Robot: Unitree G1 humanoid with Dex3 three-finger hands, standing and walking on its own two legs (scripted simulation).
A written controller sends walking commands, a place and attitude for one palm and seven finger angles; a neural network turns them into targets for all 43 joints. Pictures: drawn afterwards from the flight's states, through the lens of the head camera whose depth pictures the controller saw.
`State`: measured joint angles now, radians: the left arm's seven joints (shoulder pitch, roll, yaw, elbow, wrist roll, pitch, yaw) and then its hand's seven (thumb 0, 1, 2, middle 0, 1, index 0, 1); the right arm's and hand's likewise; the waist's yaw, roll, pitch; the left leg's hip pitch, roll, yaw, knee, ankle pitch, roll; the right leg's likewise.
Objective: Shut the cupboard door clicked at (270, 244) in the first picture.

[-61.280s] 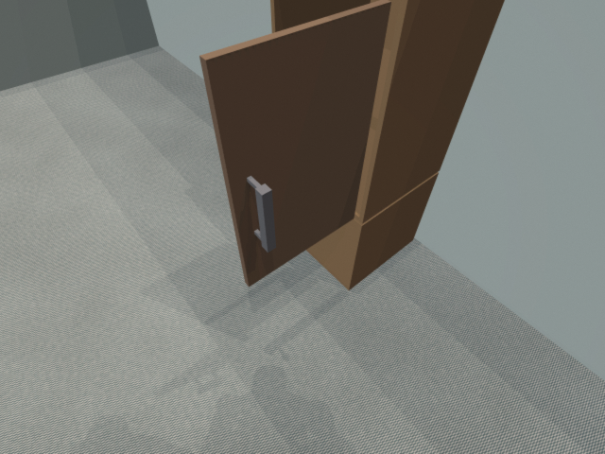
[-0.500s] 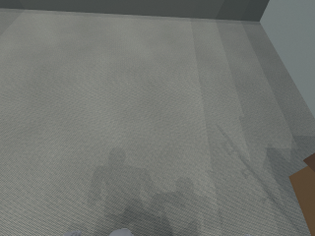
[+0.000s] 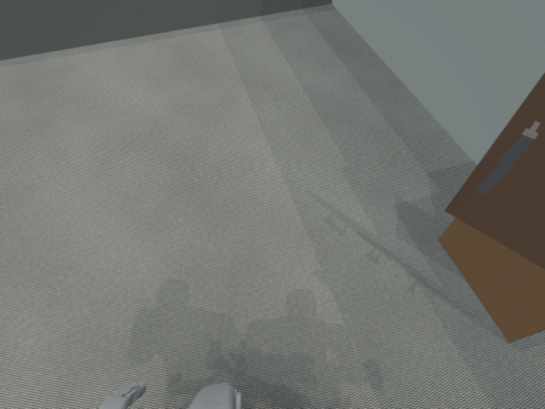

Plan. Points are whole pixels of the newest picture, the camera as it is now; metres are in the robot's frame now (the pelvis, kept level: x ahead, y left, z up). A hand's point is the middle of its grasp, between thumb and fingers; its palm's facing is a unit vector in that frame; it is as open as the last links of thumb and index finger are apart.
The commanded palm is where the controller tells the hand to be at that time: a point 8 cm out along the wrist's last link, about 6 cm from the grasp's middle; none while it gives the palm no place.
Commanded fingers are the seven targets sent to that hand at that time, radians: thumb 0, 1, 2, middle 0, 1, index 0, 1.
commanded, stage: turn to face it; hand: left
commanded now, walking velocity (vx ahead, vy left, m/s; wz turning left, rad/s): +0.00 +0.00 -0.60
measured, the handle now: (508, 159) +0.61 -0.47 -0.07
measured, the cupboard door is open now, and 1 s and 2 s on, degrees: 30 30 30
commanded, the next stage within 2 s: take the last steps up to it in 1.06 s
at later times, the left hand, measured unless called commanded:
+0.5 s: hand (169, 369) +0.19 +0.20 -0.15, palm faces -0.30 -0.93 -0.20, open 7.4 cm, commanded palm none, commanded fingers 0.00 0.90 0.90 -0.20 -0.30 -0.20 -0.30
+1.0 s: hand (208, 353) +0.22 +0.14 -0.18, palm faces -0.50 -0.85 -0.18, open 7.4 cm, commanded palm none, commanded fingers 0.00 0.90 0.90 -0.20 -0.30 -0.20 -0.30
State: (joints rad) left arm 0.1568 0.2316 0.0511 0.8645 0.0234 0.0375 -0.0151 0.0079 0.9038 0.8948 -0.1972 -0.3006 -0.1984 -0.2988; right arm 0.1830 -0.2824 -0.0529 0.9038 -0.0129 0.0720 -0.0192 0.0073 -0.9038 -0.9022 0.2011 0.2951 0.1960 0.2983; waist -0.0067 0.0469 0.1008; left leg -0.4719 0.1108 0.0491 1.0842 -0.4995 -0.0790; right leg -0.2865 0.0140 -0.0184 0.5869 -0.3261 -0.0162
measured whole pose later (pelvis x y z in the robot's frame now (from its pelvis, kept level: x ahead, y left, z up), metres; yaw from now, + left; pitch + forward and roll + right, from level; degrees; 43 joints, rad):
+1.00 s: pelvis +0.05 +0.01 +0.00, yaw -32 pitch +1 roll -1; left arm 0.19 0.25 0.06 0.93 0.02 0.07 -0.01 0.01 0.90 0.89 -0.20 -0.30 -0.20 -0.30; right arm 0.21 -0.21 -0.01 0.89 -0.02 0.02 -0.02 0.00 -0.90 -0.90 0.20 0.30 0.20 0.30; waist 0.00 -0.05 0.05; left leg -0.34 0.06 0.09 0.63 -0.30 0.01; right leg -0.36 0.03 0.06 0.81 -0.49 0.02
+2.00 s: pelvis +0.16 -0.19 +0.01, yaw -45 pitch +1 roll -1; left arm 0.10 0.25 0.06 0.97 0.03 0.03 -0.05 0.01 0.91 0.90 -0.19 -0.30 -0.19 -0.30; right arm 0.40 -0.16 -0.04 1.07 -0.04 -0.02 -0.01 0.00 -0.90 -0.90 0.20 0.30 0.20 0.30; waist -0.06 -0.02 0.08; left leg -0.06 0.18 0.21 0.42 -0.34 -0.09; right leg -0.51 -0.08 -0.07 0.69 -0.16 0.00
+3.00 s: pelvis +0.15 -0.26 +0.01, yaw -45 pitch -2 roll +0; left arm 0.30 0.15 0.00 1.10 0.02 0.03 0.02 0.01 0.90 0.89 -0.20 -0.30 -0.20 -0.30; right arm 0.31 -0.18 -0.03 1.11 -0.01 0.04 -0.01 0.00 -0.91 -0.90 0.20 0.29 0.19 0.30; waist -0.03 0.01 0.02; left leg -0.30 0.03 0.05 0.44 -0.11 0.00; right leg -0.11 -0.01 0.01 0.47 -0.32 0.01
